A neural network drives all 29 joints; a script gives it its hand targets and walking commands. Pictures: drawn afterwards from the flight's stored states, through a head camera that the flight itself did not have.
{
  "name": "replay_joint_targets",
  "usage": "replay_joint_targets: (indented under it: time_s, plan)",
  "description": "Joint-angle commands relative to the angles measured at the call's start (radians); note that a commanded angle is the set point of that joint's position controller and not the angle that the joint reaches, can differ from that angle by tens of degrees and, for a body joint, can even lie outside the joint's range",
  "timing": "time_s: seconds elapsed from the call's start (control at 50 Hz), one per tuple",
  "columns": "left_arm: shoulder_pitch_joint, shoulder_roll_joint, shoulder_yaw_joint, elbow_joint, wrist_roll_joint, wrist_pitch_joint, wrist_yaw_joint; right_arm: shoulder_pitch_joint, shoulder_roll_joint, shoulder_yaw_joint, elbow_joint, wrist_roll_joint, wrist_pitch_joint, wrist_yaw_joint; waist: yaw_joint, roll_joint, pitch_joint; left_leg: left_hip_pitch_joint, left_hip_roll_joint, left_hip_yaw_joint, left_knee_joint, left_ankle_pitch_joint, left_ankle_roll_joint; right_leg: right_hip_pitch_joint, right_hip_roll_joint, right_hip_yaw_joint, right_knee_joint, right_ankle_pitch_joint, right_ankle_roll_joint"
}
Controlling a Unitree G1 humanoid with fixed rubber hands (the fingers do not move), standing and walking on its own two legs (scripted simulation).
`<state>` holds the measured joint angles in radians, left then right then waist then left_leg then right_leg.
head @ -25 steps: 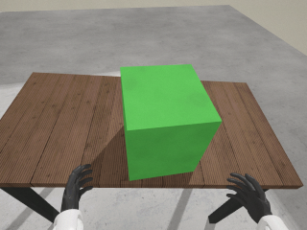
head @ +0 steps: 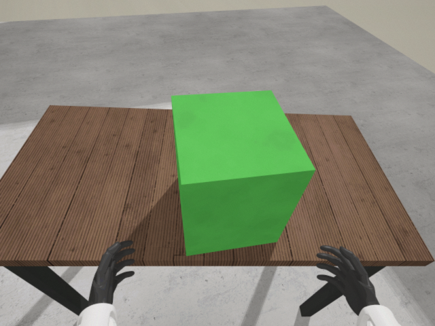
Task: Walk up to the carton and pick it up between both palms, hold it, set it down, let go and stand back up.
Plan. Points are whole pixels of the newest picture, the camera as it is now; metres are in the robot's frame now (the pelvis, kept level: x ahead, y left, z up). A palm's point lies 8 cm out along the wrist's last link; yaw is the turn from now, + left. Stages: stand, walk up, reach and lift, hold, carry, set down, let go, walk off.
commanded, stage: set down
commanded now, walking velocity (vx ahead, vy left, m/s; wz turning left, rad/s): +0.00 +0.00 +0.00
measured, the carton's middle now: (228, 174) +0.38 +0.01 +0.06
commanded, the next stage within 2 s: let go in 0.88 s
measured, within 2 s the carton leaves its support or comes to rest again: neither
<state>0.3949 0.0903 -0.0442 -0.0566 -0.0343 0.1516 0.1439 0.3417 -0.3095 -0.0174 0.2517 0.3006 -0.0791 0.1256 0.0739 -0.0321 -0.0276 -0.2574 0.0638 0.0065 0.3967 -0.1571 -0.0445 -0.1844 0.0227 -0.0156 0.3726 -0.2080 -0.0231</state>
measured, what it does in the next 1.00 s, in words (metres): shifts its weight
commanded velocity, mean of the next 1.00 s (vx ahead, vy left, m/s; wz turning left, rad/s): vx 0.00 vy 0.00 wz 0.00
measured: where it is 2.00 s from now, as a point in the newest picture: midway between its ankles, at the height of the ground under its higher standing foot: outside the picture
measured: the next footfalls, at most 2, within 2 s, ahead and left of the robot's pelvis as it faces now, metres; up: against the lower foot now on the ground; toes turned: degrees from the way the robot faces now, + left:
left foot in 1.68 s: -0.04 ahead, +0.15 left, +0.00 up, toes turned -6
right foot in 1.90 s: -0.04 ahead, -0.09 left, +0.00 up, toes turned -5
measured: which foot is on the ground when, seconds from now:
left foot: down 0.00-1.00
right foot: down 0.00-1.00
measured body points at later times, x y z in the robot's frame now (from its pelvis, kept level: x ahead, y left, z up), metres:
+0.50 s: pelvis -0.02 +0.01 +0.00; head -0.04 +0.03 +0.45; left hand +0.18 +0.22 -0.01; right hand +0.20 -0.22 -0.01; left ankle +0.03 +0.14 -0.74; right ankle -0.01 -0.11 -0.74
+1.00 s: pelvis -0.06 +0.05 +0.00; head -0.10 +0.06 +0.45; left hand +0.18 +0.22 +0.00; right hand +0.13 -0.18 -0.06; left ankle +0.03 +0.15 -0.74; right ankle -0.01 -0.11 -0.74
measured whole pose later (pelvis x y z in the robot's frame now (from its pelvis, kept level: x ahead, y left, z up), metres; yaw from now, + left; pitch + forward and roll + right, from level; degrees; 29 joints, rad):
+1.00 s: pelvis -0.06 +0.05 +0.00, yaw +0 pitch -6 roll -2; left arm 0.05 0.13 -0.05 0.25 -0.03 0.29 -0.04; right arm 0.14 -0.19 -0.04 0.60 0.09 0.06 0.04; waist 0.04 0.00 0.02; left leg -0.21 0.01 0.03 0.40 -0.15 -0.02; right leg -0.13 -0.03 -0.02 0.37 -0.23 -0.02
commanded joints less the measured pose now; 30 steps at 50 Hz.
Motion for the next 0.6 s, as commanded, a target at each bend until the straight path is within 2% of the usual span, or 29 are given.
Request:
replay_joint_targets:
  time_s: [0.0, 0.04, 0.06, 0.08, 0.1, 0.12, 0.18, 0.2, 0.24, 0.26, 0.28, 0.3, 0.34, 0.36, 0.4, 0.42, 0.44, 0.46, 0.48, 0.5, 0.52, 0.56, 0.58]
  plan:
    - [-0.111, 0.103, 0.053, 0.107, 0.054, 0.021, -0.032, -0.107, -0.102, -0.045, 0.048, -0.152, 0.006, -0.009, -0.066, -0.018, 0.080, 0.240, -0.082, 0.044, -0.081, 0.030, 0.044, -0.107, -0.036, 0.058, -0.166, -0.100, -0.004]
    - [-0.111, 0.110, 0.057, 0.086, 0.061, 0.018, -0.031, -0.106, -0.100, -0.050, 0.015, -0.155, 0.007, -0.012, -0.055, -0.027, 0.057, 0.247, -0.079, 0.039, -0.080, 0.041, 0.044, -0.098, -0.035, 0.055, -0.159, -0.094, -0.004]
    - [-0.128, 0.125, 0.052, 0.137, 0.059, 0.026, -0.043, -0.114, -0.079, -0.040, 0.056, -0.164, 0.015, -0.021, -0.067, -0.026, 0.084, 0.235, -0.087, 0.045, -0.077, 0.016, 0.050, -0.116, -0.047, 0.067, -0.170, -0.133, -0.001]
    - [-0.117, 0.128, 0.065, 0.132, 0.064, 0.030, -0.050, -0.095, -0.081, -0.035, 0.045, -0.166, 0.018, -0.025, -0.064, -0.040, 0.084, 0.243, -0.084, 0.042, -0.080, 0.016, 0.048, -0.101, -0.043, 0.062, -0.165, -0.115, 0.001]
    - [-0.140, 0.129, 0.062, 0.166, 0.062, 0.041, -0.055, -0.126, -0.073, -0.030, 0.073, -0.168, 0.027, -0.027, -0.064, -0.019, 0.101, 0.235, -0.086, 0.049, -0.084, -0.013, 0.050, -0.118, -0.045, 0.065, -0.172, -0.156, -0.002]
    - [-0.144, 0.135, 0.067, 0.198, 0.062, 0.048, -0.064, -0.121, -0.061, -0.025, 0.087, -0.176, 0.040, -0.030, -0.070, -0.040, 0.120, 0.233, -0.086, 0.048, -0.083, -0.028, 0.057, -0.124, -0.054, 0.071, -0.183, -0.188, 0.001]
    - [-0.189, 0.136, 0.056, 0.157, 0.060, 0.059, -0.054, -0.163, -0.072, -0.046, 0.069, -0.179, 0.050, -0.025, -0.062, -0.001, 0.114, 0.239, -0.080, 0.050, -0.093, -0.065, 0.047, -0.141, -0.043, 0.048, -0.171, -0.247, -0.010]
    - [-0.172, 0.131, 0.063, 0.173, 0.064, 0.063, -0.056, -0.143, -0.067, -0.047, 0.070, -0.185, 0.056, -0.026, -0.058, -0.013, 0.140, 0.239, -0.078, 0.046, -0.096, -0.068, 0.042, -0.136, -0.047, 0.048, -0.180, -0.248, -0.013]
    - [-0.189, 0.133, 0.050, 0.192, 0.055, 0.076, -0.062, -0.167, -0.070, -0.052, 0.070, -0.193, 0.067, -0.030, -0.063, -0.016, 0.131, 0.233, -0.078, 0.050, -0.097, -0.075, 0.047, -0.134, -0.046, 0.048, -0.173, -0.251, -0.010]
    - [-0.198, 0.142, 0.056, 0.241, 0.060, 0.085, -0.074, -0.167, -0.060, -0.045, 0.109, -0.201, 0.078, -0.033, -0.080, -0.036, 0.157, 0.230, -0.081, 0.052, -0.090, -0.096, 0.050, -0.144, -0.054, 0.057, -0.182, -0.273, -0.007]
    - [-0.213, 0.156, 0.060, 0.243, 0.058, 0.088, -0.080, -0.171, -0.051, -0.040, 0.111, -0.206, 0.084, -0.038, -0.078, -0.037, 0.156, 0.224, -0.087, 0.056, -0.087, -0.109, 0.050, -0.146, -0.059, 0.061, -0.184, -0.303, -0.004]
    - [-0.215, 0.150, 0.060, 0.181, 0.060, 0.085, -0.066, -0.182, -0.065, -0.049, 0.074, -0.190, 0.079, -0.032, -0.060, -0.011, 0.135, 0.235, -0.079, 0.049, -0.091, -0.085, 0.043, -0.144, -0.051, 0.050, -0.171, -0.276, -0.010]
    - [-0.227, 0.154, 0.054, 0.301, 0.073, 0.113, -0.084, -0.179, -0.036, -0.039, 0.160, -0.216, 0.104, -0.041, -0.083, -0.022, 0.184, 0.226, -0.088, 0.059, -0.086, -0.146, 0.049, -0.164, -0.064, 0.067, -0.185, -0.321, -0.007]
    - [-0.241, 0.157, 0.065, 0.253, 0.065, 0.111, -0.084, -0.202, -0.048, -0.034, 0.126, -0.205, 0.103, -0.040, -0.070, -0.031, 0.168, 0.235, -0.084, 0.053, -0.088, -0.129, 0.047, -0.158, -0.058, 0.058, -0.180, -0.327, -0.009]
    - [-0.271, 0.159, 0.059, 0.314, 0.068, 0.129, -0.095, -0.222, -0.033, -0.035, 0.169, -0.221, 0.124, -0.048, -0.083, -0.018, 0.204, 0.233, -0.087, 0.059, -0.091, -0.169, 0.048, -0.180, -0.065, 0.060, -0.188, -0.368, -0.011]
    - [-0.273, 0.172, 0.064, 0.315, 0.066, 0.131, -0.108, -0.219, -0.033, -0.029, 0.157, -0.222, 0.125, -0.056, -0.088, -0.064, 0.186, 0.261, -0.097, 0.057, -0.067, -0.160, 0.051, -0.199, -0.080, 0.066, -0.194, -0.382, -0.012]
    - [-0.274, 0.168, 0.069, 0.354, 0.070, 0.147, -0.115, -0.230, -0.029, -0.029, 0.202, -0.235, 0.136, -0.063, -0.088, -0.035, 0.211, 0.250, -0.091, 0.061, -0.079, -0.179, 0.047, -0.193, -0.078, 0.061, -0.188, -0.364, -0.012]
    - [-0.294, 0.175, 0.072, 0.356, 0.069, 0.151, -0.119, -0.249, -0.029, -0.031, 0.220, -0.243, 0.139, -0.064, -0.088, -0.030, 0.204, 0.246, -0.090, 0.066, -0.086, -0.204, 0.050, -0.186, -0.072, 0.058, -0.184, -0.368, -0.009]
    - [-0.281, 0.165, 0.068, 0.300, 0.068, 0.148, -0.111, -0.240, -0.033, -0.038, 0.197, -0.234, 0.133, -0.063, -0.074, 0.015, 0.179, 0.245, -0.080, 0.059, -0.105, -0.181, 0.040, -0.151, -0.060, 0.042, -0.173, -0.319, -0.010]
    - [-0.266, 0.154, 0.059, 0.370, 0.072, 0.159, -0.124, -0.234, -0.023, -0.028, 0.227, -0.252, 0.137, -0.065, -0.087, -0.014, 0.196, 0.238, -0.080, 0.060, -0.100, -0.193, 0.047, -0.143, -0.060, 0.045, -0.170, -0.299, -0.004]
    - [-0.274, 0.152, 0.074, 0.407, 0.085, 0.164, -0.134, -0.235, -0.010, -0.017, 0.268, -0.256, 0.142, -0.066, -0.083, -0.007, 0.205, 0.226, -0.082, 0.059, -0.103, -0.204, 0.045, -0.124, -0.063, 0.051, -0.166, -0.294, -0.004]
    - [-0.273, 0.144, 0.065, 0.368, 0.076, 0.166, -0.132, -0.256, -0.027, -0.034, 0.253, -0.258, 0.137, -0.067, -0.086, -0.006, 0.178, 0.238, -0.074, 0.048, -0.112, -0.204, 0.039, -0.111, -0.054, 0.038, -0.157, -0.277, -0.004]
    - [-0.285, 0.154, 0.074, 0.452, 0.082, 0.181, -0.151, -0.241, 0.002, -0.019, 0.320, -0.277, 0.154, -0.076, -0.104, -0.026, 0.206, 0.232, -0.088, 0.060, -0.103, -0.250, 0.045, -0.120, -0.069, 0.048, -0.171, -0.323, -0.004]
